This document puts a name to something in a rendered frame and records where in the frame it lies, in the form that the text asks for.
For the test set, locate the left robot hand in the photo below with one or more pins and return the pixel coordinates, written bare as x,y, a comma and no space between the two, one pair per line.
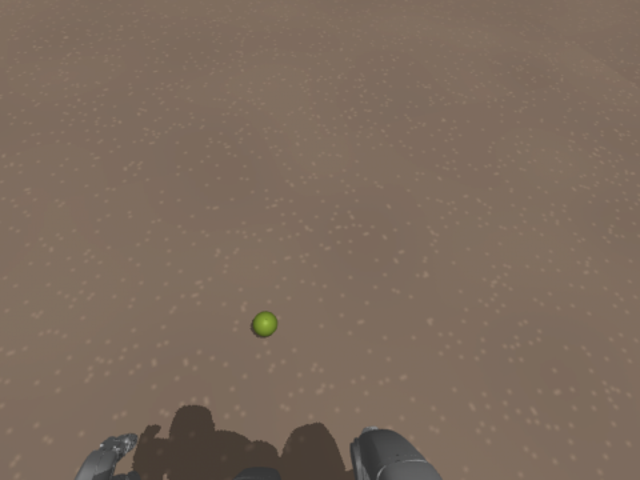
100,464

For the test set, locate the ball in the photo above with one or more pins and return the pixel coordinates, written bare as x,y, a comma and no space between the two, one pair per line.
265,323

